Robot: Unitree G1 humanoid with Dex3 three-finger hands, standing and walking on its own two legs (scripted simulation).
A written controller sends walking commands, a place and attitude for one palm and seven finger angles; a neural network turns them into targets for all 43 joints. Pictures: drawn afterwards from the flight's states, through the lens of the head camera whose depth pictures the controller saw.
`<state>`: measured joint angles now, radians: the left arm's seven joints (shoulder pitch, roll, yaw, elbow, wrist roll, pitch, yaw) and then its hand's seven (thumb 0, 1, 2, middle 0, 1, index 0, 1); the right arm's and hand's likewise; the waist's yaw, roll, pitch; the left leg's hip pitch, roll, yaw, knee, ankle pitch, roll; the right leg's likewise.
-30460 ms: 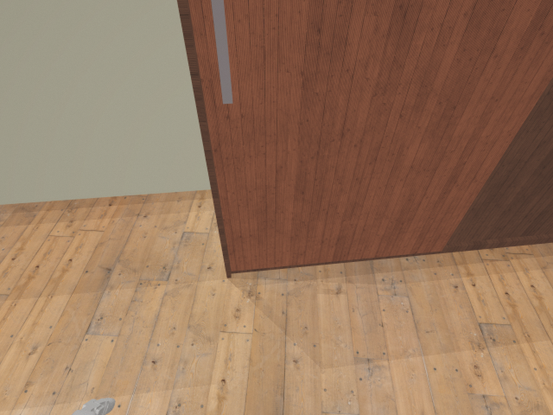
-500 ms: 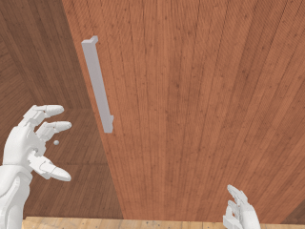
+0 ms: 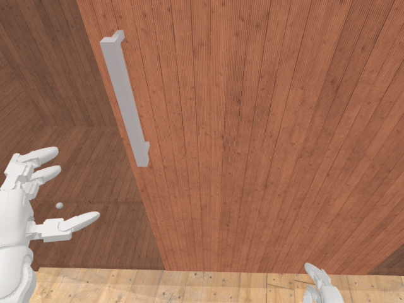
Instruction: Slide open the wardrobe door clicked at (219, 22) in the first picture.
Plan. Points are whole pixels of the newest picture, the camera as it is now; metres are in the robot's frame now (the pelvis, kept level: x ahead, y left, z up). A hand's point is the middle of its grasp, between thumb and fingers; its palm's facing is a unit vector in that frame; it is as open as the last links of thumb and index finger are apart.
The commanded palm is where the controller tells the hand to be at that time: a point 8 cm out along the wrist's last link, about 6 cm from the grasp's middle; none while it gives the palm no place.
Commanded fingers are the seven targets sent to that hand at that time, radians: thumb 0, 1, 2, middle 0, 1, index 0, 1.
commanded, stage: draw the hand back to the body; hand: left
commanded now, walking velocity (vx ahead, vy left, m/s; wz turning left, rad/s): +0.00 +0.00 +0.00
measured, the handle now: (132, 107) +0.40 +0.20 +0.21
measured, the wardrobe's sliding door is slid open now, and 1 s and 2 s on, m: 0.64 0.64 0.64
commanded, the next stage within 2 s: step back with the hand held close in 0.74 s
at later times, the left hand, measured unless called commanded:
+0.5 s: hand (44, 199) +0.21 +0.29 +0.16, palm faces +0.47 -0.81 -0.34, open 7.8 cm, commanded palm +0.16 +0.32 +0.17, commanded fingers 0.00 0.90 0.90 -0.20 -0.30 -0.20 -0.30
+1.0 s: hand (46, 195) +0.21 +0.28 +0.17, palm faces +0.46 -0.80 -0.39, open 7.4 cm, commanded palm +0.15 +0.31 +0.17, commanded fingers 0.00 0.90 0.90 -0.20 -0.30 -0.20 -0.30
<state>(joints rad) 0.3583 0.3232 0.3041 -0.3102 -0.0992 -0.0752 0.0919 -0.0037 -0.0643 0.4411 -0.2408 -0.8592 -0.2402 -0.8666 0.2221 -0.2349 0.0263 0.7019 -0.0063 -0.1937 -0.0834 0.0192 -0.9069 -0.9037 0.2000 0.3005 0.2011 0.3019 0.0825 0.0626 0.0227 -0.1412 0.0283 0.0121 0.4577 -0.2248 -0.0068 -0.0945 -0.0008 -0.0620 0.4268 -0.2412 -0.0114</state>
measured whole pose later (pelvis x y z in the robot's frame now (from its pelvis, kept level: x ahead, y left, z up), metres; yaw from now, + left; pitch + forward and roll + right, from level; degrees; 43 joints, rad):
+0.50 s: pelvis +0.02 +0.02 +0.00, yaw -1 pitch -5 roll -1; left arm 0.43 0.33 0.33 -0.38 -0.07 -0.08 0.10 0.01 0.78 0.85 -0.22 -0.36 -0.21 -0.37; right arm 0.19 -0.22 0.02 0.65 -0.02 -0.14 -0.06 0.02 -0.91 -0.90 0.20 0.30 0.20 0.30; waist 0.10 0.04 0.01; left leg -0.09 0.00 0.03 0.42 -0.24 0.02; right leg -0.04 -0.02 -0.04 0.38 -0.24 0.01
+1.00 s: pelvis +0.01 +0.01 +0.00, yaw -1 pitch -2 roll -1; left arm 0.42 0.35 0.39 -0.37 -0.06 -0.13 0.10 0.02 0.89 0.90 -0.21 -0.30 -0.21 -0.31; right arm 0.18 -0.23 0.02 0.63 -0.01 -0.08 -0.06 0.02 -0.91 -0.90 0.20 0.30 0.20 0.30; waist 0.06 0.05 0.01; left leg -0.18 0.04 0.03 0.45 -0.23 0.01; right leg -0.11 0.01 -0.05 0.36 -0.20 0.00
